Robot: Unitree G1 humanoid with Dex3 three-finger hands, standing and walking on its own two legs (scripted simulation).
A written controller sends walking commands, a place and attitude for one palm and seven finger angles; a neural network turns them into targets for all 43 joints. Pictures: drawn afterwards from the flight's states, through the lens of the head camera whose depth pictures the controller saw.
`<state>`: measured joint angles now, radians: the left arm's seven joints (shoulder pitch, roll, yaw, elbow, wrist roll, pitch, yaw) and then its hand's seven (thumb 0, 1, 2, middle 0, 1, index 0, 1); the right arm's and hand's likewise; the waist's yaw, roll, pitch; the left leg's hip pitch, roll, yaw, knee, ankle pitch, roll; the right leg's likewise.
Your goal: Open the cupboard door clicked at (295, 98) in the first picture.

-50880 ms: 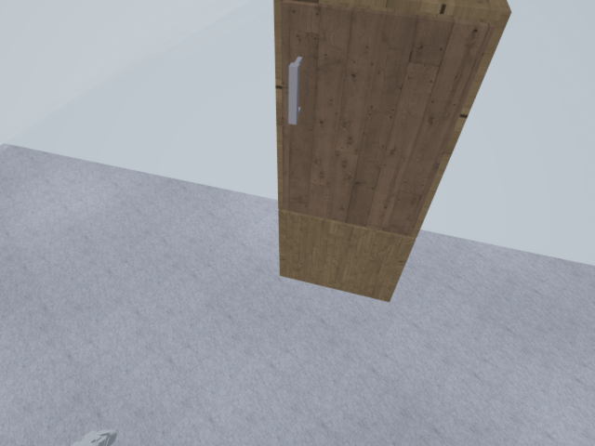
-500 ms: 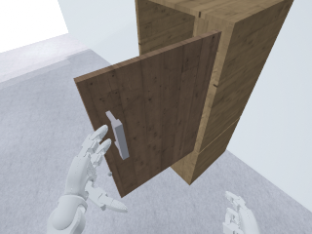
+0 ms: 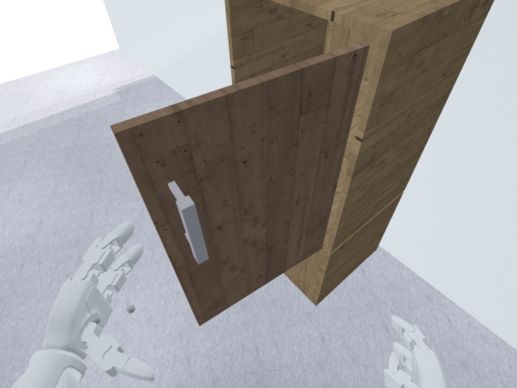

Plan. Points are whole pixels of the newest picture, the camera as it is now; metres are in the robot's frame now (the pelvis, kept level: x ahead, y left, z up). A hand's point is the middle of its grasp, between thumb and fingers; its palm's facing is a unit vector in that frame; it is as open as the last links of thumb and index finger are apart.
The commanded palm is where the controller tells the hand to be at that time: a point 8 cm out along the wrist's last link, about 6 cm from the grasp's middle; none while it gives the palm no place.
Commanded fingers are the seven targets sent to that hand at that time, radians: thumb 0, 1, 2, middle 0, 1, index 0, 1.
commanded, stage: slide the hand sideways off the handle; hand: left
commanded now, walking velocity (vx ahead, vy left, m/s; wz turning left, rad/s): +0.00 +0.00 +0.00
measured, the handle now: (188, 224) +0.33 +0.14 +0.10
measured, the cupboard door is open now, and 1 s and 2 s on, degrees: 83 83 83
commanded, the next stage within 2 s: draw the hand back to the body in 0.02 s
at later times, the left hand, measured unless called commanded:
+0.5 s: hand (98, 310) +0.19 +0.21 +0.12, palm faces -0.01 -1.00 -0.07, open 16.3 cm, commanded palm +0.15 +0.27 +0.13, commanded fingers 0.00 -0.50 0.30 -0.15 -0.30 -0.15 -0.30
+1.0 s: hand (50, 279) +0.20 +0.26 +0.15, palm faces +0.34 -0.87 -0.37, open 13.0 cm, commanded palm +0.16 +0.31 +0.17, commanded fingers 0.00 0.38 0.68 -0.18 -0.30 -0.18 -0.30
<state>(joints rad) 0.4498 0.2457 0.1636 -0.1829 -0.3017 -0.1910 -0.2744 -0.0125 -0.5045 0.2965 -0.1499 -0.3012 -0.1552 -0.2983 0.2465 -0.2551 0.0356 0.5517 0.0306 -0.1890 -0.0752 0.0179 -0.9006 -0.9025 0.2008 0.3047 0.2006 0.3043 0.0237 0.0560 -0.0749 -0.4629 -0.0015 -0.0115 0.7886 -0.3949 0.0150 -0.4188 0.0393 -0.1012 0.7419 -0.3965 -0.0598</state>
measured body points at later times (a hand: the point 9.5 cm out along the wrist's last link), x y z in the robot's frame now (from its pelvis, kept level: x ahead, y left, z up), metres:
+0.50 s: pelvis +0.00 +0.02 +0.01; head -0.02 +0.01 +0.46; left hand +0.18 +0.26 +0.12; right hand +0.19 -0.20 -0.05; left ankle +0.01 +0.11 -0.71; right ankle -0.01 -0.08 -0.71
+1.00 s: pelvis +0.01 +0.03 +0.03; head +0.00 +0.01 +0.48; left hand +0.18 +0.31 +0.17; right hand +0.19 -0.19 -0.05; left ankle +0.01 +0.11 -0.71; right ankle -0.01 -0.08 -0.71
